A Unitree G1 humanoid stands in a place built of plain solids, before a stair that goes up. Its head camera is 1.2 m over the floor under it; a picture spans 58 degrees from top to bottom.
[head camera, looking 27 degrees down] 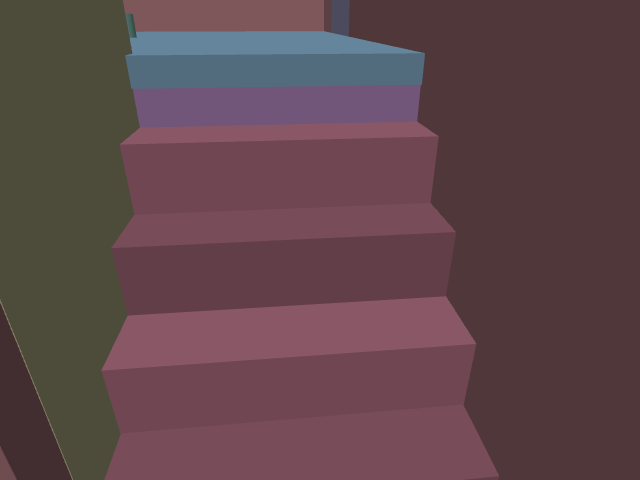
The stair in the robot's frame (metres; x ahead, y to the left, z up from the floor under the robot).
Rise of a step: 0.22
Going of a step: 0.22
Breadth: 0.95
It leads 5 degrees to the left of straight ahead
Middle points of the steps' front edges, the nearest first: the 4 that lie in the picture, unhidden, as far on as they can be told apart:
0.84 0.06 0.44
1.06 0.08 0.66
1.28 0.11 0.88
1.50 0.12 1.10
